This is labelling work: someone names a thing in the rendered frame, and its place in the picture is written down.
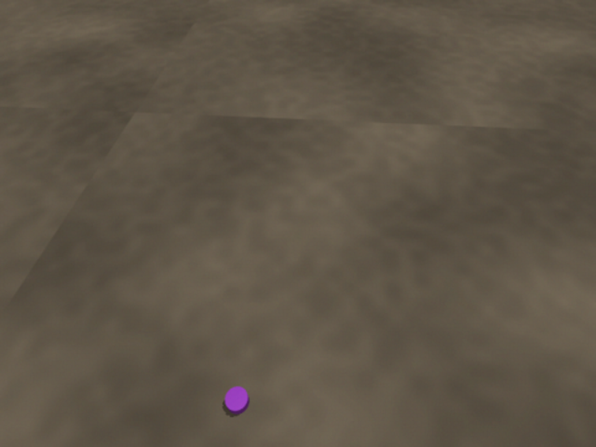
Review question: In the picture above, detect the tin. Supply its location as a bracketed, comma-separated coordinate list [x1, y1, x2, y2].
[225, 386, 250, 414]

